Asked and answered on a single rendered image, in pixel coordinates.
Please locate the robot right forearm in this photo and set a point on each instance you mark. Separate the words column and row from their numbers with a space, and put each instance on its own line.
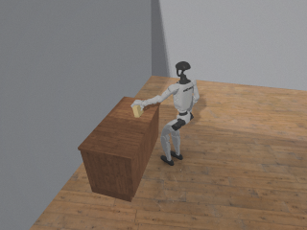
column 192, row 104

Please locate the table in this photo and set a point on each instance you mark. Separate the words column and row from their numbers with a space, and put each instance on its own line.
column 116, row 153

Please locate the robot left upper arm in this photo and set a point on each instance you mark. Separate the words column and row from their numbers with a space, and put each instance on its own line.
column 172, row 89

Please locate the robot left hand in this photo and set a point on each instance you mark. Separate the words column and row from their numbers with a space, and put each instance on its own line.
column 138, row 102

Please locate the robot right shin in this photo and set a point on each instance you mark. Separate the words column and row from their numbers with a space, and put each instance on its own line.
column 176, row 143

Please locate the humanoid robot torso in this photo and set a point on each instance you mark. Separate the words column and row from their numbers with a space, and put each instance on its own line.
column 182, row 100

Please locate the sponge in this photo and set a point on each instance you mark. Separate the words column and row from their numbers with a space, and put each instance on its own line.
column 137, row 111

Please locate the robot right upper arm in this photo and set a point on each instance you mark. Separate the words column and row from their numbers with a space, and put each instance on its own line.
column 196, row 95

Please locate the robot left forearm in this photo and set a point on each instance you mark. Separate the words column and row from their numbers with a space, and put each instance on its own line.
column 153, row 100

